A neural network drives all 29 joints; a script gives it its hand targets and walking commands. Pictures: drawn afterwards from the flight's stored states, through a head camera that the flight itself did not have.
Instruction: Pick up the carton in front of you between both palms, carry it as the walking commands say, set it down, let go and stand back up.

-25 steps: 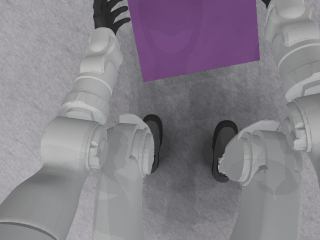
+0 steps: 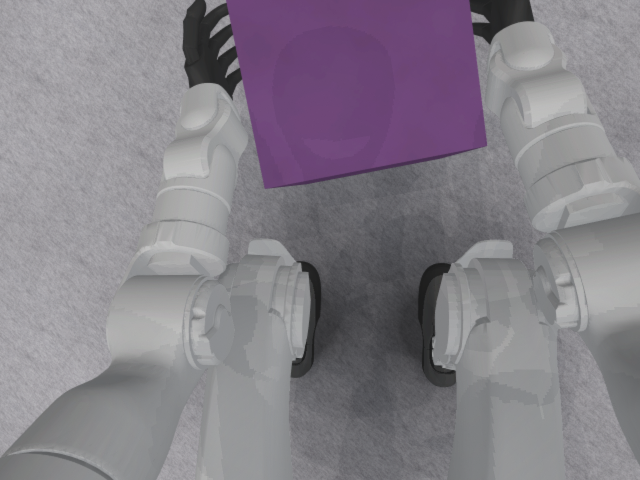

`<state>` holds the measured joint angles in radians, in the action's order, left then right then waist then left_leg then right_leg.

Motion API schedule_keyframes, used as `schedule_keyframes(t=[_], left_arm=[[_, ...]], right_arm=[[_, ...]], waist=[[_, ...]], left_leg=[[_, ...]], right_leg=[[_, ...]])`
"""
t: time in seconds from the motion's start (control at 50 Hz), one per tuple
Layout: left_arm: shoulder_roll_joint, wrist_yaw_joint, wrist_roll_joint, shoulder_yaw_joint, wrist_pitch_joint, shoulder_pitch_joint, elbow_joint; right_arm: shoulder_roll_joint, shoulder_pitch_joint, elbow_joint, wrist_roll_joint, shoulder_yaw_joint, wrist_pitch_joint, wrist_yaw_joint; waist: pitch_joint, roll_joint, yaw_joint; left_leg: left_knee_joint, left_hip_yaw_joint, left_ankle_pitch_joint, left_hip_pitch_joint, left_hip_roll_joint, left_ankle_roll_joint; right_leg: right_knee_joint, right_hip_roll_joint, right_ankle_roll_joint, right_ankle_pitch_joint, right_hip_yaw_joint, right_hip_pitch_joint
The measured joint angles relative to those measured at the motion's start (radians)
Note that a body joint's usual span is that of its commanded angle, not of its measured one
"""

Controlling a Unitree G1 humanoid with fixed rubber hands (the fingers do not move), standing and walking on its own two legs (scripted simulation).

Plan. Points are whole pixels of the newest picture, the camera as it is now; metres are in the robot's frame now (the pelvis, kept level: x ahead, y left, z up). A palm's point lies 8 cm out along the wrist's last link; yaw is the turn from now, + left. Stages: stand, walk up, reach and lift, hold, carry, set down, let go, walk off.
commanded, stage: reach and lift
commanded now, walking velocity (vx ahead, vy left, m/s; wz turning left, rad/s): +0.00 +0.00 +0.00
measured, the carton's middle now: (357, 88) +0.51 +0.00 -0.20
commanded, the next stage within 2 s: none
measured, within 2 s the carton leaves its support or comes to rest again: neither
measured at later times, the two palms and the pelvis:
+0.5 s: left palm (107, 39) +0.48 +0.13 +0.07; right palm out of the picture +0.49 -0.17 +0.07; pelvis +0.02 +0.01 +0.13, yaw -4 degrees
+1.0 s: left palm out of the picture +0.44 +0.13 +0.23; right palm out of the picture +0.44 -0.17 +0.23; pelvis +0.06 +0.01 +0.26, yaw -5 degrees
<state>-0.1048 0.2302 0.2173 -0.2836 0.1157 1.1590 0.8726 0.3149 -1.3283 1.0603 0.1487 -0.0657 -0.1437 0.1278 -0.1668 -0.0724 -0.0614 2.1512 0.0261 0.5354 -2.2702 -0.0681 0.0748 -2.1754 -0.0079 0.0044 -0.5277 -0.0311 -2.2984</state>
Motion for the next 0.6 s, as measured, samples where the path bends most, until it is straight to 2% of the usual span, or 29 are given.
schedule_keyframes(t=[0.1, 0.22, 0.32, 0.42, 0.6], left_arm=[[0.075, -0.023, -0.103, -0.088, 0.064, -0.132, -0.127], [0.146, -0.095, -0.284, -0.227, 0.148, -0.178, -0.167], [0.171, -0.126, -0.365, -0.27, 0.184, -0.204, -0.206], [0.194, -0.137, -0.389, -0.262, 0.197, -0.244, -0.25], [0.213, -0.133, -0.351, -0.191, 0.208, -0.374, -0.328]], right_arm=[[-0.074, 0.109, -0.102, -0.084, 0.121, -0.075, -0.036], [-0.161, 0.153, -0.093, -0.256, 0.311, -0.13, -0.084], [-0.216, 0.196, -0.133, -0.352, 0.404, -0.149, -0.102], [-0.243, 0.273, -0.218, -0.362, 0.418, -0.163, -0.111], [-0.283, 0.435, -0.35, -0.323, 0.381, -0.184, -0.104]], waist=[[0.115, 0.028, 0.015], [0.247, 0.067, 0.012], [0.309, 0.065, 0.022], [0.346, 0.06, 0.026], [0.383, 0.06, 0.027]], left_leg=[[-0.056, 0.001, 0.015, 0.068, 0.018, -0.007], [-0.177, 0.004, 0.01, 0.146, 0.005, -0.001], [-0.274, 0.013, -0.006, 0.202, -0.013, -0.008], [-0.352, 0.015, -0.013, 0.259, -0.01, -0.019], [-0.471, 0.015, -0.004, 0.411, -0.004, -0.031]], right_leg=[[0.066, -0.022, -0.008, 0.001, -0.004, 0.06], [0.192, -0.049, -0.014, 0.024, -0.018, 0.128], [0.294, -0.053, -0.02, 0.039, -0.024, 0.189], [0.376, -0.05, -0.024, 0.044, -0.026, 0.252], [0.496, -0.047, -0.027, 0.034, -0.031, 0.406]])
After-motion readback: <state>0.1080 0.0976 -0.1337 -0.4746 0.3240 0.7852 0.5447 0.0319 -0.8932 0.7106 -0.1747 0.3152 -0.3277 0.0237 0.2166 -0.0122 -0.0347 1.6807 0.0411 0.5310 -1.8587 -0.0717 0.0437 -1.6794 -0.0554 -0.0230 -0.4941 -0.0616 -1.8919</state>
